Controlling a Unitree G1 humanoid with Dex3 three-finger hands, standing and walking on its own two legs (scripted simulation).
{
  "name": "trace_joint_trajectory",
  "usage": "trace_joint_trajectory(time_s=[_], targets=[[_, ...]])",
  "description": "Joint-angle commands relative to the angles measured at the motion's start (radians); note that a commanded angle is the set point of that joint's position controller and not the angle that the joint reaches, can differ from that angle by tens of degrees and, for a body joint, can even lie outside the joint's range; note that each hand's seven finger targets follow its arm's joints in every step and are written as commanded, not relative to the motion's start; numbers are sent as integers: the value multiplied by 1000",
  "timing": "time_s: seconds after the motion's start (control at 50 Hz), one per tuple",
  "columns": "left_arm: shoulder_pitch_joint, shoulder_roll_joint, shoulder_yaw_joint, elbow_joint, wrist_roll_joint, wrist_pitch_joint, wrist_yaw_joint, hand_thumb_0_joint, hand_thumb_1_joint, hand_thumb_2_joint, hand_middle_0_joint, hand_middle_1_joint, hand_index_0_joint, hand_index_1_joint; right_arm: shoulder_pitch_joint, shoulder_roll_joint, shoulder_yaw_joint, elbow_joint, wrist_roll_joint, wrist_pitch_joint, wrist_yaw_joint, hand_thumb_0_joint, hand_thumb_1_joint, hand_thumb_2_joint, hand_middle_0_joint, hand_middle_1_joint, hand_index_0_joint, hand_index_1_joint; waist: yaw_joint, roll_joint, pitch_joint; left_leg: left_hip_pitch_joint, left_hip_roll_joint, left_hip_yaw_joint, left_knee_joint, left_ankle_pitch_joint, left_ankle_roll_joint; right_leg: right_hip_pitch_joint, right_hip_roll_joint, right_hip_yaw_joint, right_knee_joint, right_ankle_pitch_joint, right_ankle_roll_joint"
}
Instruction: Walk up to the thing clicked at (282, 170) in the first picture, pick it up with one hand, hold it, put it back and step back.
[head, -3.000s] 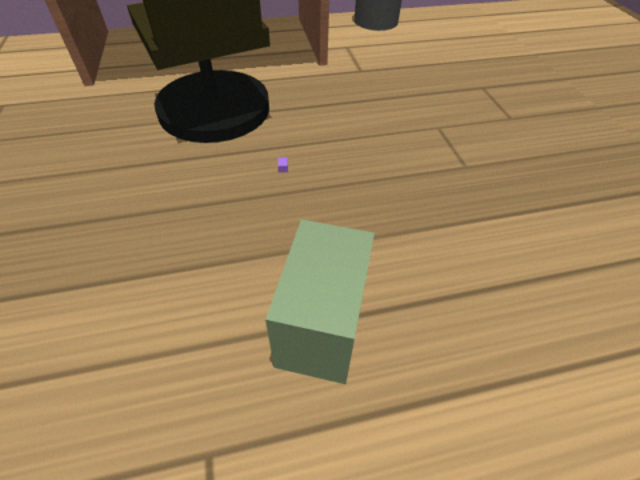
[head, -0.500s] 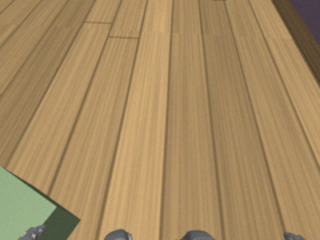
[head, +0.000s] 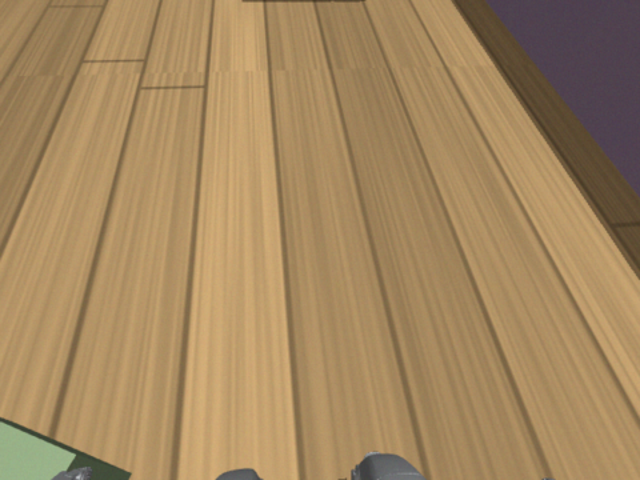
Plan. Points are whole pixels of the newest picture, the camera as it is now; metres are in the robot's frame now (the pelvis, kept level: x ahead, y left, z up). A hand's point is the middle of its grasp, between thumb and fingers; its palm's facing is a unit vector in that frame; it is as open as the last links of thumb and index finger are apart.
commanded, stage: walk up
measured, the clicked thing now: out of the picture +0.09 +1.52 -0.73
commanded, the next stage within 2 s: stand in 0.92 s
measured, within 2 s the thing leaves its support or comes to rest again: neither
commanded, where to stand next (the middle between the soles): +0.07 +0.01 m, yaw -5 degrees
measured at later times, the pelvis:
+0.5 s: pelvis +0.01 +0.00 +0.01, yaw -6 degrees
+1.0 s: pelvis +0.02 +0.01 +0.02, yaw -7 degrees
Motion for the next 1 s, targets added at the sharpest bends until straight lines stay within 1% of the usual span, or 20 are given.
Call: trace_joint_trajectory(time_s=[0.0,0.02,0.04,0.06,0.08,0.14,0.18,0.2,0.22,0.24,0.26,0.3,0.34,0.36,0.42,0.5,0.72,0.88,0.9,0.98], targets=[[86,145,57,-16,10,-51,21,0,900,900,-200,-300,-200,-300,-27,-240,-69,-77,17,4,-15,0,-900,-900,200,300,200,300,46,151,-146,4,116,-108,-58,332,132,230,34,-79,-373,219,-24],[99,184,70,-10,16,-58,29,0,900,900,-200,-300,-200,-300,-12,-192,-52,-80,22,7,-17,0,-900,-900,200,300,200,300,50,66,-162,-96,82,-82,36,241,92,320,-20,54,-377,246,-44],[84,250,78,-29,27,-68,35,0,900,900,-200,-300,-200,-300,-26,-140,-35,-101,28,7,-15,0,-900,-900,200,300,200,300,42,-96,-153,-251,-6,-32,155,56,24,348,-222,398,-440,287,-122],[51,287,72,-33,18,-66,36,0,900,900,-200,-300,-200,-300,-78,-186,-52,-92,28,17,-27,0,-900,-900,200,300,200,300,52,-90,-128,-179,-16,-81,214,-243,24,168,-369,546,-459,277,-264],[25,272,66,-40,15,-67,33,0,900,900,-200,-300,-200,-300,-68,-209,-65,-71,23,18,-29,0,-900,-900,200,300,200,300,35,-65,-106,-129,-4,-115,242,-278,26,99,-367,526,-446,274,-281],[-38,234,45,-29,14,-66,36,0,900,900,-200,-300,-200,-300,-17,-199,-58,-10,36,5,-23,0,-900,-900,200,300,200,300,2,-134,-102,-86,-13,-83,89,-120,36,101,-243,351,-408,336,-181],[-93,222,35,-28,7,-55,28,0,900,900,-200,-300,-200,-300,40,-189,-57,38,30,-5,-20,0,-900,-900,200,300,200,300,-31,-152,-128,94,-49,-35,-70,20,40,-4,-179,249,-364,312,-136],[-101,197,27,-26,5,-50,26,0,900,900,-200,-300,-200,-300,44,-192,-59,49,24,-11,-21,0,-900,-900,200,300,200,300,-36,-127,-136,145,-41,-58,-157,70,44,-29,-152,211,-323,309,-107],[-96,156,15,-24,-2,-47,24,0,900,900,-200,-300,-200,-300,20,-229,-66,46,14,-17,-23,0,-900,-900,200,300,200,300,-29,-33,-138,153,49,-205,-242,51,74,-75,-112,178,-268,273,-64],[-73,148,13,4,-9,-43,24,0,900,900,-200,-300,-200,-300,-43,-270,-68,39,20,-21,-20,0,-900,-900,200,300,200,300,4,58,-127,46,149,-348,-310,-59,140,-5,-30,107,-194,137,-30],[-31,166,20,39,-5,-42,29,0,900,900,-200,-300,-200,-300,-108,-273,-62,36,25,-19,-14,0,-900,-900,200,300,200,300,46,80,-111,-23,196,-350,-325,-104,170,90,-20,50,-180,68,-25],[-29,171,20,69,0,-54,27,0,900,900,-200,-300,-200,-300,-150,-232,-41,45,23,-14,-12,0,-900,-900,200,300,200,300,55,14,-95,-69,90,-205,-239,-36,104,149,-58,149,-334,145,-48],[-96,207,25,69,-2,-60,21,0,900,900,-200,-300,-200,-300,-120,-210,-32,78,27,-11,-11,0,-900,-900,200,300,200,300,11,5,-65,-30,-5,-105,-195,-61,42,83,-136,284,-409,147,-87],[-103,204,19,77,-6,-58,21,0,900,900,-200,-300,-200,-300,-101,-208,-31,99,29,-14,-12,0,-900,-900,200,300,200,300,2,21,-86,47,-7,-100,-210,-30,39,47,-147,284,-408,184,-89],[-112,169,4,107,-8,-56,23,0,900,900,-200,-300,-200,-300,-139,-210,-28,120,33,-17,-11,0,-900,-900,200,300,200,300,19,16,-124,85,38,-131,-257,55,65,99,-88,182,-376,320,-52],[-140,159,-4,134,-12,-52,23,0,900,900,-200,-300,-200,-300,-158,-205,-25,150,35,-15,-15,0,-900,-900,200,300,200,300,15,-8,-147,117,40,-104,-290,112,56,140,-96,175,-379,435,-39],[-179,152,-12,196,-8,-40,27,0,900,900,-200,-300,-200,-300,-224,-202,-32,211,35,-2,-15,0,-900,-900,200,300,200,300,11,9,-166,193,59,-69,-345,136,55,173,-98,158,-417,484,-24],[-207,157,-13,209,-3,-39,27,0,900,900,-200,-300,-200,-300,-243,-189,-35,230,36,6,-11,0,-900,-900,200,300,200,300,2,-25,-145,237,40,-44,-354,103,42,135,-108,201,-483,455,-28],[-215,151,-18,223,-3,-41,23,0,900,900,-200,-300,-200,-300,-250,-177,-27,236,36,7,-14,0,-900,-900,200,300,200,300,-3,-10,-161,225,50,-85,-390,170,36,175,-128,169,-499,501,-12],[-212,146,-19,239,-7,-38,21,0,900,900,-200,-300,-200,-300,-248,-188,-29,254,33,2,-17,0,-900,-900,200,300,200,300,1,4,-198,278,54,-80,-402,278,26,222,-130,148,-513,563,-4]])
